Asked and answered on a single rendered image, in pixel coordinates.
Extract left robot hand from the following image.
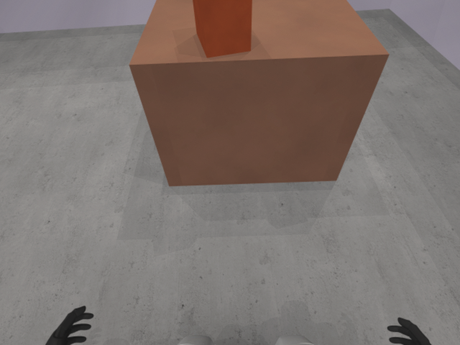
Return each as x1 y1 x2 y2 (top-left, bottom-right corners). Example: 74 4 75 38
45 306 93 345

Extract pedestal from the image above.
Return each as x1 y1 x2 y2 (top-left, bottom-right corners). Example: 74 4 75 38
129 0 389 186

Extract carton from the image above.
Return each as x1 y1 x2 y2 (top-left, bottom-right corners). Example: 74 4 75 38
193 0 252 58

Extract right robot hand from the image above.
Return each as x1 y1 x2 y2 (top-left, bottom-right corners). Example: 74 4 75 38
387 318 431 345

